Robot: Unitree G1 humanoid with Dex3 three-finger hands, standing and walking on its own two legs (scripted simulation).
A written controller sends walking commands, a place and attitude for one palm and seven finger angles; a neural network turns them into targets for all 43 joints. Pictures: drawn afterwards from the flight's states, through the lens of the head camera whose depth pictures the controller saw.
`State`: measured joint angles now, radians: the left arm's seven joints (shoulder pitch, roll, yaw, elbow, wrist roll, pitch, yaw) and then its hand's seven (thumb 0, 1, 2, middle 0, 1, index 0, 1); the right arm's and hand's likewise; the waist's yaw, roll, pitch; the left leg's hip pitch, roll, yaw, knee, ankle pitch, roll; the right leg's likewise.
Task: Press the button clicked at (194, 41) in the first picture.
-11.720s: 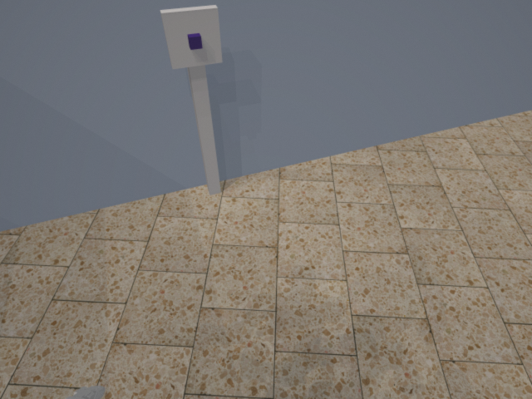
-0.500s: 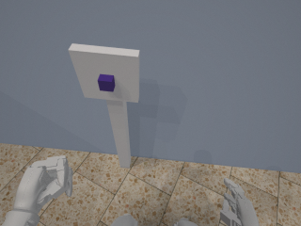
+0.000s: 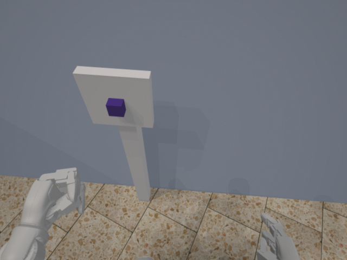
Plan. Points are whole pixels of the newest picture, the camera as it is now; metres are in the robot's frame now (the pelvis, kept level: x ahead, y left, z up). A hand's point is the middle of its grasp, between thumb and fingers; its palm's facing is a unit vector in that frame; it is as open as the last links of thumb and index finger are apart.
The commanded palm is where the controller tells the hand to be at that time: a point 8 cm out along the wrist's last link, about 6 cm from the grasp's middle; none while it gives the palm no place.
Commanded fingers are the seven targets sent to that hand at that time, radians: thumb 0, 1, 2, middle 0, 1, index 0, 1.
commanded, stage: raise the hand and make a fist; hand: left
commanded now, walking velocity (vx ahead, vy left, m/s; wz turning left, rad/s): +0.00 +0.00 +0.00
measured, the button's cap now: (116, 106) +0.47 +0.18 +0.08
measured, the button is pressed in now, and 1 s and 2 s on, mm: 0 0 0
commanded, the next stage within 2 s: aim a knuckle at the button in 0.32 s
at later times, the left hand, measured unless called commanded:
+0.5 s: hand (86, 198) +0.23 +0.19 +0.07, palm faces -0.01 -1.00 -0.06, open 3.1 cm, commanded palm +0.21 +0.25 +0.07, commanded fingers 0.00 0.90 0.90 -1.30 -1.50 -1.30 -1.50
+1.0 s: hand (101, 168) +0.30 +0.18 +0.05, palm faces -0.03 -1.00 -0.03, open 3.1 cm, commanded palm +0.29 +0.23 +0.06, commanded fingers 0.00 0.90 0.90 -1.30 -1.50 -1.30 -1.50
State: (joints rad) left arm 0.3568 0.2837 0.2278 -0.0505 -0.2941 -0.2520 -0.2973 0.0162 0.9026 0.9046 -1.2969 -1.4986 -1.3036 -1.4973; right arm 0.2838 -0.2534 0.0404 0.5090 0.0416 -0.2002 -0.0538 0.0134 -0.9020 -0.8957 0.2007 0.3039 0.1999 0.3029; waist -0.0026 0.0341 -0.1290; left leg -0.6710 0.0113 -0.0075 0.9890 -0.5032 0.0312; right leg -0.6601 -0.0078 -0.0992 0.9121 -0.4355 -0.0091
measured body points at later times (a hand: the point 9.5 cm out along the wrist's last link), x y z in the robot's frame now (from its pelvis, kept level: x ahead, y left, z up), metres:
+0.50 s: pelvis +0.00 -0.02 +0.00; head +0.04 -0.02 +0.45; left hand +0.22 +0.24 +0.07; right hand +0.18 -0.25 -0.07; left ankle -0.01 +0.09 -0.68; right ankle +0.01 -0.12 -0.68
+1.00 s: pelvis -0.01 -0.01 +0.00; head +0.05 -0.01 +0.45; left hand +0.30 +0.24 +0.06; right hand +0.14 -0.25 -0.09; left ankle -0.01 +0.09 -0.68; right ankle +0.01 -0.12 -0.68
